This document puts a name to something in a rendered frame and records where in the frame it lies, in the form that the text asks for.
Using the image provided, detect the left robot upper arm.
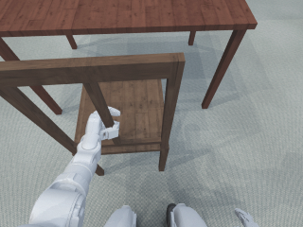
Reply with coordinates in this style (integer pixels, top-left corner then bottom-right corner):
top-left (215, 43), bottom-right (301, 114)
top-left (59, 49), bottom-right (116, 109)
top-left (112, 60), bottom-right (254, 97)
top-left (17, 188), bottom-right (86, 227)

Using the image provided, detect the right robot shin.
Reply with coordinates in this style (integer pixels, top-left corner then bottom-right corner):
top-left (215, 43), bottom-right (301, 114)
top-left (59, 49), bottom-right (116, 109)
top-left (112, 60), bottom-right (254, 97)
top-left (173, 203), bottom-right (186, 210)

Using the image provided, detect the left robot hand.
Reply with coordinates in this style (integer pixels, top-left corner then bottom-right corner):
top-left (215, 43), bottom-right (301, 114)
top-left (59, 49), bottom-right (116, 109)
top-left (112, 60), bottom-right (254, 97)
top-left (85, 106), bottom-right (121, 141)

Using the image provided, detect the table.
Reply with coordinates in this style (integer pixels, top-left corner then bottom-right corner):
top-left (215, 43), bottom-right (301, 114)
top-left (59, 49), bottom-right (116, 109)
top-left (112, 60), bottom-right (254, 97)
top-left (0, 0), bottom-right (258, 115)

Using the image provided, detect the left robot shin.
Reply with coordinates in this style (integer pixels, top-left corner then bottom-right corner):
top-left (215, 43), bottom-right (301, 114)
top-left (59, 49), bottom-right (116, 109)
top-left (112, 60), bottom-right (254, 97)
top-left (121, 205), bottom-right (132, 210)

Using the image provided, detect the robot left forearm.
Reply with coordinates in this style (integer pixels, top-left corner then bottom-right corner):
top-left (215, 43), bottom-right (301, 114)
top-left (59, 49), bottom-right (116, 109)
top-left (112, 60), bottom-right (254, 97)
top-left (28, 133), bottom-right (101, 224)

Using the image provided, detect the robot shin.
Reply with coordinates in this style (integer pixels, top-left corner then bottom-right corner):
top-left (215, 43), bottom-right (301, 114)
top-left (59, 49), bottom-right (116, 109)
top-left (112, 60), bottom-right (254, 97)
top-left (121, 205), bottom-right (132, 210)
top-left (173, 203), bottom-right (186, 210)

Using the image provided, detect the right robot hand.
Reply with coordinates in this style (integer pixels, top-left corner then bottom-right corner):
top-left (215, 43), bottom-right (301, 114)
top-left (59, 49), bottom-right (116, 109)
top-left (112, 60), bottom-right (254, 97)
top-left (234, 208), bottom-right (259, 227)

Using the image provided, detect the chair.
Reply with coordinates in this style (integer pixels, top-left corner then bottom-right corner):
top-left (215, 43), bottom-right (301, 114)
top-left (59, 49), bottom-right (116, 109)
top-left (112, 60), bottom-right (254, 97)
top-left (0, 52), bottom-right (186, 176)

